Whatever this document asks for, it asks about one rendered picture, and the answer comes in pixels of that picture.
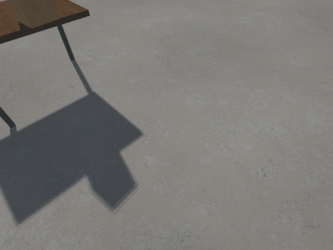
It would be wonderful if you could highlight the carton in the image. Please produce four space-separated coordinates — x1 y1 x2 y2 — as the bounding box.
7 0 60 29

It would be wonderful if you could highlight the table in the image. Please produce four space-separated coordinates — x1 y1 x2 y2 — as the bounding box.
0 0 90 128

